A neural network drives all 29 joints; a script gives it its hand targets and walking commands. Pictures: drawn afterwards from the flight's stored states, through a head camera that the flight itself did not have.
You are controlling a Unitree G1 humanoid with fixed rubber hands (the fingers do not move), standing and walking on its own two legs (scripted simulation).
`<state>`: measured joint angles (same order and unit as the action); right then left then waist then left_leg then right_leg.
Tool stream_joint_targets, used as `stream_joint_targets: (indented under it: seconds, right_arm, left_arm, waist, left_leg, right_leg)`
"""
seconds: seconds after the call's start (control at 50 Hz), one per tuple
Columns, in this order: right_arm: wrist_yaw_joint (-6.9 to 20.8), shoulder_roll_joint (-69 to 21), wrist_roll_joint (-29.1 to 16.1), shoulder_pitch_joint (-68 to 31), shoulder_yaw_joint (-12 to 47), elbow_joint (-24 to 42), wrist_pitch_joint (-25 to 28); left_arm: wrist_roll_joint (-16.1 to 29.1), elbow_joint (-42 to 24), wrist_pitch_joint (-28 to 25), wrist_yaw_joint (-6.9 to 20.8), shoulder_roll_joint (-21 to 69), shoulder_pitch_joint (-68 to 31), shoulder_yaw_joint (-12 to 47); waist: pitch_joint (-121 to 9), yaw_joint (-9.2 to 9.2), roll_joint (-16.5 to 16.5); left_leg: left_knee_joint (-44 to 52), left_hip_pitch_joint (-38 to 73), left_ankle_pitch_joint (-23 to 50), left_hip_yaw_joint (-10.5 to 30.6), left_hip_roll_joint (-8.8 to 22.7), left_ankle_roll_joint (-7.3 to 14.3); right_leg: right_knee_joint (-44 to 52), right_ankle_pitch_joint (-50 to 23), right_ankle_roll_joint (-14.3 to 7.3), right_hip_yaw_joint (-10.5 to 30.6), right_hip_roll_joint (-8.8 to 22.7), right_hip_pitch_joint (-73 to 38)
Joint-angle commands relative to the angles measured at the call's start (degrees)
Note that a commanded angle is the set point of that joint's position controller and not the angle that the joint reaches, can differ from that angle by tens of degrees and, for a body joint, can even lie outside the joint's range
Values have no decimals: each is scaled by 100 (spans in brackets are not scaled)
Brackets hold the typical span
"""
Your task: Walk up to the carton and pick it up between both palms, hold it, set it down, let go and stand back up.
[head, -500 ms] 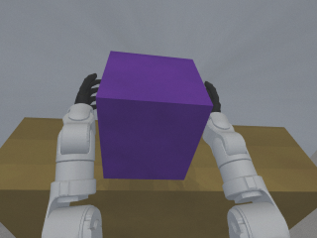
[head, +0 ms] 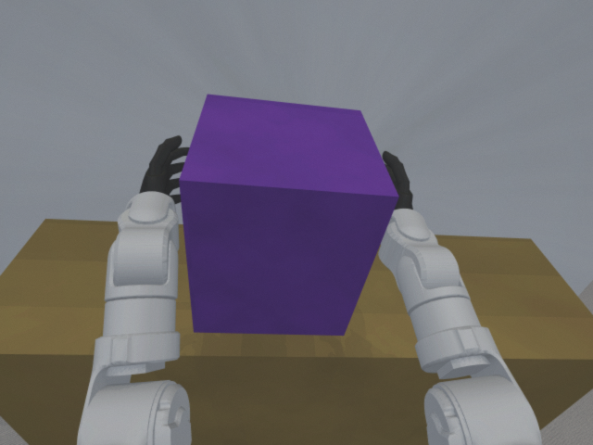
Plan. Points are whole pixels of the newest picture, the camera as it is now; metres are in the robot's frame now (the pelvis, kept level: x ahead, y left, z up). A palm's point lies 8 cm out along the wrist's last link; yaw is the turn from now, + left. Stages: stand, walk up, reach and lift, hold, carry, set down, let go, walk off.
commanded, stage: hold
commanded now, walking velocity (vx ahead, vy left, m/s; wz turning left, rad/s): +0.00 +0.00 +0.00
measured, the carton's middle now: (278, 219) +0.38 +0.02 +0.16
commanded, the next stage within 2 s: none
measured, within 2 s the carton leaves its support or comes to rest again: neither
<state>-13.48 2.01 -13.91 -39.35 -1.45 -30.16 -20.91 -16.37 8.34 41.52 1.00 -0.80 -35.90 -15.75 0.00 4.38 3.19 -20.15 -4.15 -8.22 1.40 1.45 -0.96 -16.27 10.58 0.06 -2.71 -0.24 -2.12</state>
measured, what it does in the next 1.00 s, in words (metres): stands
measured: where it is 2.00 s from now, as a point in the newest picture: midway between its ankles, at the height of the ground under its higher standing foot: outside the picture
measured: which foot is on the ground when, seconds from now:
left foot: down 0.00-1.00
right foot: down 0.00-1.00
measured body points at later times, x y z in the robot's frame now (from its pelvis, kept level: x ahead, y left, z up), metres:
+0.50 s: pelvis +0.00 +0.00 +0.00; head -0.05 +0.02 +0.45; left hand +0.37 +0.16 +0.21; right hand +0.37 -0.14 +0.19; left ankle +0.04 +0.13 -0.75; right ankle -0.01 -0.12 -0.75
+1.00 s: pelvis +0.00 +0.00 +0.00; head -0.06 +0.03 +0.45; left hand +0.37 +0.17 +0.21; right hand +0.37 -0.14 +0.20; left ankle +0.04 +0.13 -0.75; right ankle -0.01 -0.12 -0.75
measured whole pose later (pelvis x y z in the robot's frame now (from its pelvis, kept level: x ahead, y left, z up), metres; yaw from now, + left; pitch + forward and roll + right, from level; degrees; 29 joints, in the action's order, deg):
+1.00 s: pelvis +0.00 +0.00 +0.00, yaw +0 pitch -8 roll -1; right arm -12.9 1.5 -13.2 -38.4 -2.2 -29.3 -19.6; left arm -17.2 7.1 41.4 1.3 -0.3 -35.8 -15.7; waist 0.1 4.6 2.9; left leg -20.0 -3.9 -8.1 1.9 1.2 -0.9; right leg -16.4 10.8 0.0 -2.9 -0.1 -2.4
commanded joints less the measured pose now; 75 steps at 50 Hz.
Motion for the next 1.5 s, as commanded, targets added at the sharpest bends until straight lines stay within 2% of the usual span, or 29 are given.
stream_joint_targets:
  seconds: [0.0,0.02,0.04,0.08,0.18,0.3,0.38,0.66,1.08,1.48]
  right_arm:
    - [561,-3246,-451,-4835,2305,2056,331]
    - [602,-3390,-545,-4983,2360,2541,465]
    - [618,-3243,-506,-4959,2299,2346,436]
    - [663,-3222,-396,-4880,2203,2144,411]
    - [661,-3082,-290,-4699,2134,1880,357]
    - [602,-3180,-425,-4799,2335,2189,435]
    - [569,-3241,-458,-4765,2452,2350,460]
    - [633,-3164,-300,-4736,2226,2120,447]
    - [653,-3157,-340,-4766,2275,2178,500]
    - [629,-3169,-331,-4723,2280,2163,486]
  left_arm:
    - [929,-737,-343,751,3514,-3776,2929]
    - [1174,-1372,-442,708,3702,-4110,3301]
    - [1128,-1101,-432,662,3597,-4096,3271]
    - [1024,-913,-409,648,3569,-4010,3130]
    - [778,-580,-271,764,3410,-3574,2768]
    - [854,-792,-328,838,3441,-3602,2827]
    - [909,-938,-385,829,3435,-3644,2917]
    - [872,-809,-328,795,3449,-3713,2940]
    - [878,-861,-361,773,3483,-3680,2957]
    - [838,-836,-336,816,3441,-3628,2904]
  waist:
    - [-2218,64,-557]
    - [-2793,128,-753]
    - [-2524,137,-826]
    - [-2305,125,-713]
    - [-1943,17,-487]
    - [-2275,43,-436]
    - [-2372,60,-432]
    - [-2113,71,-551]
    - [-2226,69,-530]
    - [-2165,68,-520]
  left_leg:
    - [40,1337,1462,-186,-351,-72]
    - [-71,1349,1734,-142,-330,-155]
    - [-77,1330,1687,-136,-335,-178]
    - [26,1288,1385,-153,-308,-122]
    - [201,1044,1090,-215,-311,-11]
    - [26,1237,1650,-210,-367,-43]
    - [-28,1298,1763,-189,-387,-44]
    - [136,1160,1215,-206,-333,-22]
    - [64,1274,1476,-189,-325,-50]
    - [84,1219,1419,-208,-344,-31]
  right_leg:
    - [264,-981,276,-114,-304,273]
    - [131,-1175,258,-182,-326,213]
    - [181,-1059,222,-156,-310,338]
    - [236,-765,224,-173,-299,444]
    - [265,-728,242,-137,-266,206]
    - [192,-1388,304,-139,-286,-45]
    - [171,-1564,328,-140,-281,-50]
    - [255,-837,252,-152,-254,215]
    - [234,-1001,249,-177,-286,176]
    - [230,-1076,275,-159,-261,108]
